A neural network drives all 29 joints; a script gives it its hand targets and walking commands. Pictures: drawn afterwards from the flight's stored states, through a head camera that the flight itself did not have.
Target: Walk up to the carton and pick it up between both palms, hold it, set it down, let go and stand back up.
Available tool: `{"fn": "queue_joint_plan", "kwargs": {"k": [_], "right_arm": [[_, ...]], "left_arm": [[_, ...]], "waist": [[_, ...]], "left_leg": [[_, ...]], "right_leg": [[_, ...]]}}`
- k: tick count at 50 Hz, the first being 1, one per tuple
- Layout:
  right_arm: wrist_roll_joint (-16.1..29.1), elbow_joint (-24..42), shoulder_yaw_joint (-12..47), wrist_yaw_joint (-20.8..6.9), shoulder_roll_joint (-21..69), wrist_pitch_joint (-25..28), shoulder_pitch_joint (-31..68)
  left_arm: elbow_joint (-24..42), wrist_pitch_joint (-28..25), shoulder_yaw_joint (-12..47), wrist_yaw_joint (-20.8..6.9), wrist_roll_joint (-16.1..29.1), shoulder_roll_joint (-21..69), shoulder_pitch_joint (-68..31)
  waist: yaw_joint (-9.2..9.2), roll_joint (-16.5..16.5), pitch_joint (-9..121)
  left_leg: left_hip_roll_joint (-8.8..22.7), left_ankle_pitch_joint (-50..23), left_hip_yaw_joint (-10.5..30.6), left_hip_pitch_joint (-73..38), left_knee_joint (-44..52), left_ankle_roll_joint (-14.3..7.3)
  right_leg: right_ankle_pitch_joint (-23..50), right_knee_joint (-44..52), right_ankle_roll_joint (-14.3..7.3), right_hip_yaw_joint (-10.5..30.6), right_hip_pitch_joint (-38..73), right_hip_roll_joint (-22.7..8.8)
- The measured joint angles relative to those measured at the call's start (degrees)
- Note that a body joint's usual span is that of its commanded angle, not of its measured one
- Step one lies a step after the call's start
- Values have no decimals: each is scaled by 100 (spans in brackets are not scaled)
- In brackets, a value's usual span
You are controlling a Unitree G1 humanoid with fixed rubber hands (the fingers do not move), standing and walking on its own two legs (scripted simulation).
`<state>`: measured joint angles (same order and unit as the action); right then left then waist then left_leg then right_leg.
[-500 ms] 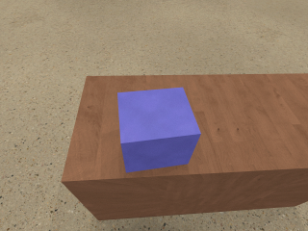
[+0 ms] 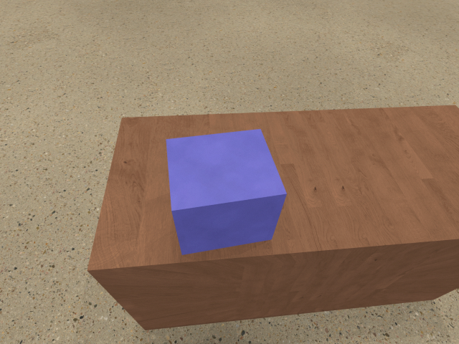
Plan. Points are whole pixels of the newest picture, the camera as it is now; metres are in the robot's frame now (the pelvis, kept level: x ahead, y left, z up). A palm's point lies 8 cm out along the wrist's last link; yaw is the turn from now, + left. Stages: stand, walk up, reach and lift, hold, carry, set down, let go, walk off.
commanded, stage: stand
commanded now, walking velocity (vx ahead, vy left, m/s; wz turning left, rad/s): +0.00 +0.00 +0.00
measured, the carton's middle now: (221, 191) +0.44 +0.00 -0.04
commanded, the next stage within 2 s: walk up in 0.22 s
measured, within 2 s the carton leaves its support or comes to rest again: neither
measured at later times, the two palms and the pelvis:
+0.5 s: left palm out of the picture -0.04 +0.21 -0.15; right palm out of the picture -0.04 -0.21 -0.15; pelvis -0.01 +0.00 +0.00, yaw +1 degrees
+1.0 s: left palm out of the picture -0.01 +0.21 -0.16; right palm out of the picture +0.07 -0.25 -0.14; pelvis +0.02 -0.03 -0.01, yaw +8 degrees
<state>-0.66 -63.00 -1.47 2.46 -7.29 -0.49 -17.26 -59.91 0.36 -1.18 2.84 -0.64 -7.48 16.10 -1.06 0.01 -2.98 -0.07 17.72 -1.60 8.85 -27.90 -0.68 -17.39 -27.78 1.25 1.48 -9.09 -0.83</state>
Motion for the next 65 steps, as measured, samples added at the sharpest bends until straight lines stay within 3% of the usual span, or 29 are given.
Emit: {"fn": "queue_joint_plan", "kwargs": {"k": [21, 28, 42, 57, 60, 65], "right_arm": [[27, -336, 79, -1, 142, 88, -20], [-100, -99, 185, -13, 101, 192, -233], [-116, 337, 293, 22, -281, 260, -80], [-63, 706, 384, 63, -279, 231, 81], [-55, 725, 367, 55, -350, 193, 45], [-59, 804, 336, 69, -529, 103, 0]], "left_arm": [[-612, -58, 68, -40, -44, 101, 232], [-533, -97, 174, -78, -152, -178, 233], [-258, -77, 266, -59, -98, -349, 27], [163, 135, 216, -149, -134, -671, -284], [234, 110, 219, -150, -102, -698, -297], [251, 93, 217, -139, -97, -677, -254]], "waist": [[70, 67, 71], [76, 131, 106], [81, -125, -85], [167, 148, -88], [143, 72, -52], [98, -66, -67]], "left_leg": [[24, -192, -14, 37, 178, 21], [-7, -42, 161, 122, -72, 56], [138, 235, 647, 373, -516, 233], [21, 395, 866, 630, -903, 270], [50, 337, 928, 641, -866, 289], [48, 332, 722, 864, -1411, 63]], "right_leg": [[194, 168, -16, 9, -47, 17], [-55, -167, -62, -157, -108, -15], [-258, -108, -229, -662, 51, 144], [-583, -591, -255, -924, -119, 22], [-531, -522, -277, -959, -96, 66], [-517, -465, -316, -1141, 104, 33]]}}
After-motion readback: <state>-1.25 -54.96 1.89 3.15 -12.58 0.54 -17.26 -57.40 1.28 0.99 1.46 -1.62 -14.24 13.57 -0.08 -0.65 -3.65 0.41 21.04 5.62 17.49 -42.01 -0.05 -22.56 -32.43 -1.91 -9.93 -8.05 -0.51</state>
